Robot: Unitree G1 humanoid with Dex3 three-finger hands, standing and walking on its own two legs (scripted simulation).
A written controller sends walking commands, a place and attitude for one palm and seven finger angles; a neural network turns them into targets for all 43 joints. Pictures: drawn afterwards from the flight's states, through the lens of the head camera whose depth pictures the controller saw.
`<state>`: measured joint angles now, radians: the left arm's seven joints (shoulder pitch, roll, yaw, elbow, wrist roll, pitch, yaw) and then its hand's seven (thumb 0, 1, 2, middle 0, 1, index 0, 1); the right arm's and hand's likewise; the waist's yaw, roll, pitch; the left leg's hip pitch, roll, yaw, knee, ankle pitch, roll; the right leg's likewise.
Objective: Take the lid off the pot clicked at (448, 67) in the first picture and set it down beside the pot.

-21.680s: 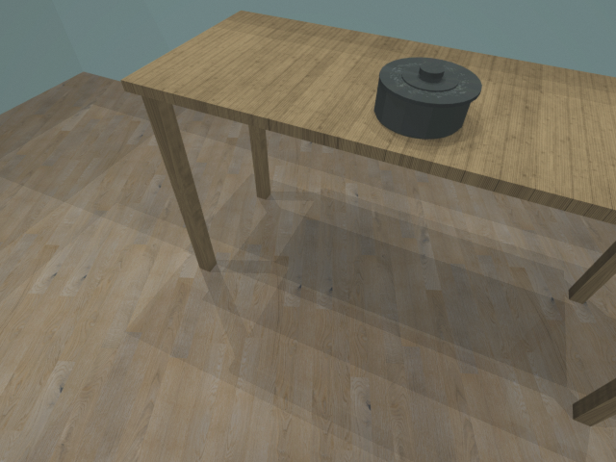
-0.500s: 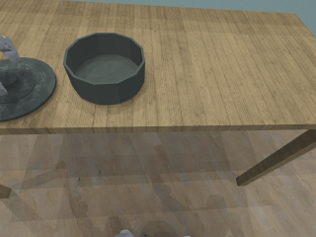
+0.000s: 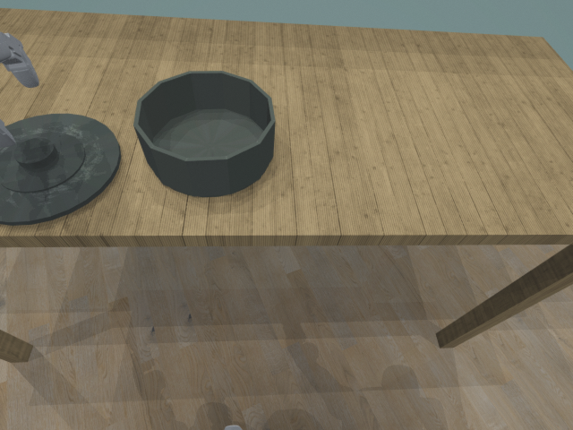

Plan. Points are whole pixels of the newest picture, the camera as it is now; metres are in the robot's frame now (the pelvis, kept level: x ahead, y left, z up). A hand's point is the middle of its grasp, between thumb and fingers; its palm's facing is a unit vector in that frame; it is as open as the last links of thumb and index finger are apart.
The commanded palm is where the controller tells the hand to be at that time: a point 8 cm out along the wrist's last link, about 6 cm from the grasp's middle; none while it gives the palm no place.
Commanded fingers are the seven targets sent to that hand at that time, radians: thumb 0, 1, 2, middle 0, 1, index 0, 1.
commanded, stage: raise the empty hand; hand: left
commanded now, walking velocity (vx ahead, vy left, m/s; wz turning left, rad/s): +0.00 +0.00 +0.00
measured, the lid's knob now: (36, 153) +0.48 +0.35 +0.09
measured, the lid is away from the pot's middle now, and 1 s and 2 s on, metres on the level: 0.24 0.24 0.24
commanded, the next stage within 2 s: draw the hand back to the body in 0.76 s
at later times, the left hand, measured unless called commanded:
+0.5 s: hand out of the picture +0.47 +0.35 +0.24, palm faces -0.26 -0.14 -0.96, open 11.1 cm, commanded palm +0.48 +0.34 +0.31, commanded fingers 0.00 -0.07 0.77 -0.40 -0.75 -0.40 -0.75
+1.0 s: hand out of the picture +0.47 +0.34 +0.26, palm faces -0.22 -0.14 -0.97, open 11.1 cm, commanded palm +0.46 +0.33 +0.32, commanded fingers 0.00 -0.07 0.77 -0.40 -0.75 -0.40 -0.75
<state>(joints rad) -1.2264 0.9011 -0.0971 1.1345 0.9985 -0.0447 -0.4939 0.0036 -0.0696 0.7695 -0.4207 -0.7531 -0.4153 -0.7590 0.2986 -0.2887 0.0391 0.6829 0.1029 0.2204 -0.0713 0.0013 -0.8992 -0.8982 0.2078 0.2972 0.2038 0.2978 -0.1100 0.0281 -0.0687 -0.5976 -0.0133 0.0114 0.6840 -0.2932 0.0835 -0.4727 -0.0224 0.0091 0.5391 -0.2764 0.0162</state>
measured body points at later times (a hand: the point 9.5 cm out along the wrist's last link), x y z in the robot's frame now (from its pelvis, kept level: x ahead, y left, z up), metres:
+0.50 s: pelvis +0.00 +0.00 +0.01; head +0.07 +0.01 +0.45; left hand +0.48 +0.35 +0.29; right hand +0.04 -0.28 -0.11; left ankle +0.02 +0.06 -0.72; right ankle -0.01 -0.18 -0.72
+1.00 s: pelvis +0.01 -0.02 +0.01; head +0.08 -0.01 +0.46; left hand +0.48 +0.34 +0.32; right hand +0.06 -0.30 -0.11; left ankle +0.02 +0.06 -0.72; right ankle -0.01 -0.18 -0.72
